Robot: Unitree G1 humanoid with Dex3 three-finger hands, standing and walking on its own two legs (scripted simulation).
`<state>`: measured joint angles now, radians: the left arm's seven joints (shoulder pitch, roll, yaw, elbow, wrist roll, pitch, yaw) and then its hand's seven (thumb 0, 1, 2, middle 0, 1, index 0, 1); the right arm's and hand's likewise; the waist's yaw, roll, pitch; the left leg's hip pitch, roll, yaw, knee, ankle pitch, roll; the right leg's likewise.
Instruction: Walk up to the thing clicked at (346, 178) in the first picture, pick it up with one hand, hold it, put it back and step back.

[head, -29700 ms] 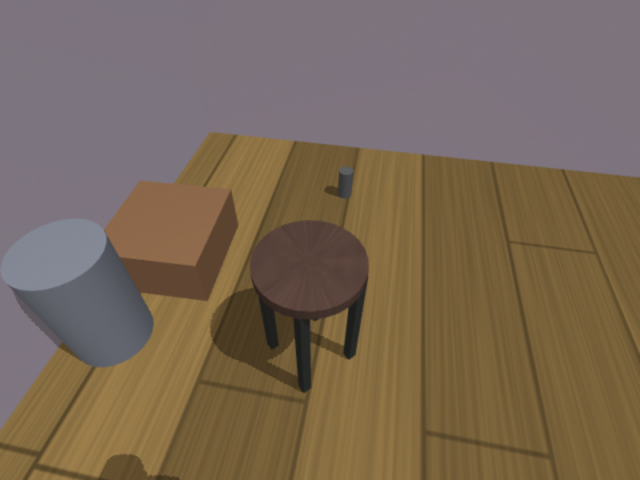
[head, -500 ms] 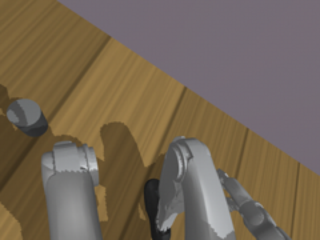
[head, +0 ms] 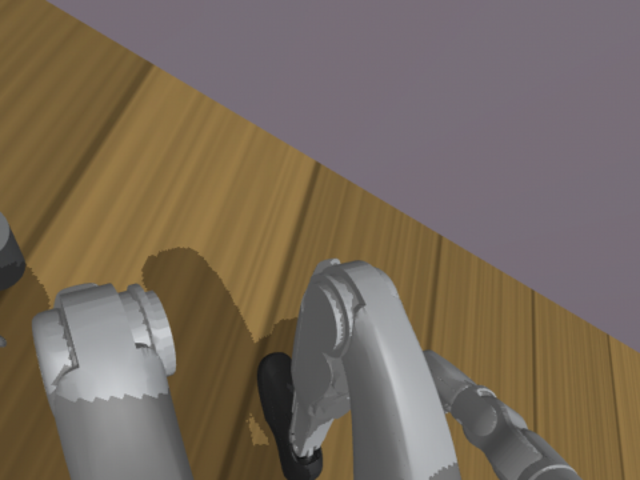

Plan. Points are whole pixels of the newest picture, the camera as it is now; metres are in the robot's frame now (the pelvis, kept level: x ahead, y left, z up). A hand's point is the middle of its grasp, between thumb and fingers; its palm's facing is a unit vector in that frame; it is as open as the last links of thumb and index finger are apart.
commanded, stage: close in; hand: left
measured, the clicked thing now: out of the picture +0.40 +0.30 -0.20
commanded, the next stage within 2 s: rest palm in 0.26 s
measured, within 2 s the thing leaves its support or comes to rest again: leaves its support in 1.28 s
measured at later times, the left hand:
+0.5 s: hand out of the picture +0.38 +0.30 -0.17, palm faces +0.35 -0.94 +0.02, open 17.0 cm
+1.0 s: hand out of the picture +0.40 +0.30 -0.17, palm faces +0.37 -0.93 +0.01, open 10.3 cm
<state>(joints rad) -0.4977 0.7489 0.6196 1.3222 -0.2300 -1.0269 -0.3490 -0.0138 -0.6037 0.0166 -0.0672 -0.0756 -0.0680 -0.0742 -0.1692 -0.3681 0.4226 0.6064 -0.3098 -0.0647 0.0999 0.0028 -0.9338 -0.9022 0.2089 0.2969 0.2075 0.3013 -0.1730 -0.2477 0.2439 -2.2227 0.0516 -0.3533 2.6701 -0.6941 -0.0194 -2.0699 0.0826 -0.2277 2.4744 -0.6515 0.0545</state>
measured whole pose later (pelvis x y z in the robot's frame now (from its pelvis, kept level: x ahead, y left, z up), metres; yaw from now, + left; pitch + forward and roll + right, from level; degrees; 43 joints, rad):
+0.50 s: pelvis -0.01 +0.01 +0.00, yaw -1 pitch +9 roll -16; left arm -0.50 0.76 0.52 1.38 -0.17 -1.13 -0.12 -0.01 -0.43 0.10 -0.06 -0.05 -0.06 -0.06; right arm -0.17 -0.38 0.49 0.57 -0.35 -0.03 0.14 0.00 -0.90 -0.90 0.21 0.30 0.21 0.30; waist -0.20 -0.28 0.29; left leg -2.20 0.05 -0.39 2.69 -0.69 -0.01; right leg -2.03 0.10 -0.26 2.46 -0.63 0.06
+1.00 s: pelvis -0.01 +0.01 +0.00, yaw -2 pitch +8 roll -17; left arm -0.54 0.81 0.53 1.42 -0.14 -1.14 -0.05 0.02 0.15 0.56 -0.57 -0.53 -0.48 -0.54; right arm -0.19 -0.37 0.52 0.56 -0.36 -0.01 0.14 0.00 -0.87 -0.89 0.21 0.30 0.21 0.30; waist -0.21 -0.30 0.32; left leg -2.20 0.06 -0.42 2.69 -0.70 -0.01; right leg -2.03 0.11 -0.27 2.44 -0.62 0.07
